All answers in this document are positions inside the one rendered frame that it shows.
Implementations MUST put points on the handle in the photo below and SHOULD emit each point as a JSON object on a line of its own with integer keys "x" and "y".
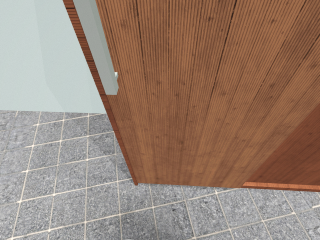
{"x": 92, "y": 26}

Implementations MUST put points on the wardrobe door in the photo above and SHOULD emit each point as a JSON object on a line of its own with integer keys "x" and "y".
{"x": 297, "y": 160}
{"x": 209, "y": 89}

